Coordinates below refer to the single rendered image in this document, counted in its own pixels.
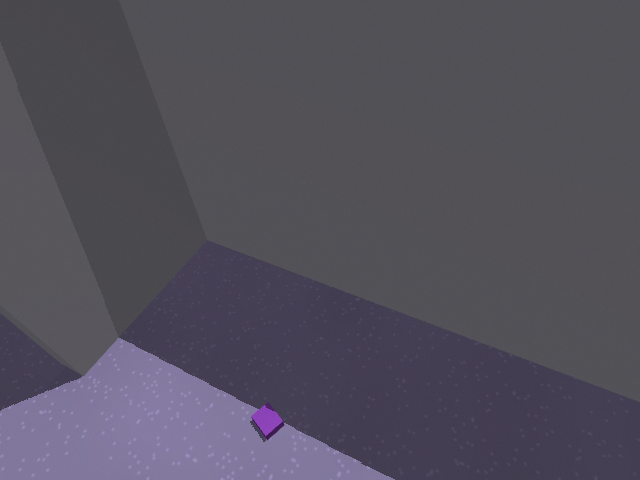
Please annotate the small box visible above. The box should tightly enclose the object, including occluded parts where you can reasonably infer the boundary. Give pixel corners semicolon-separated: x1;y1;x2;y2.
251;402;284;440

